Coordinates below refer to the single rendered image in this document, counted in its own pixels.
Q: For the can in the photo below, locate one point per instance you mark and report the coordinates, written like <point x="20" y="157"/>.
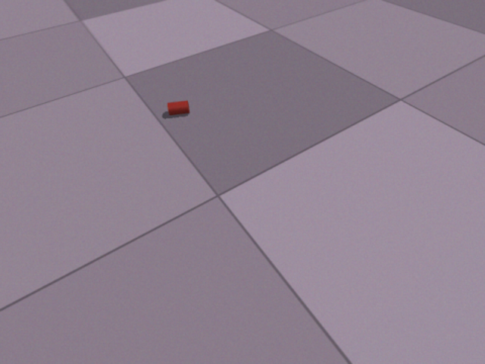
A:
<point x="177" y="108"/>

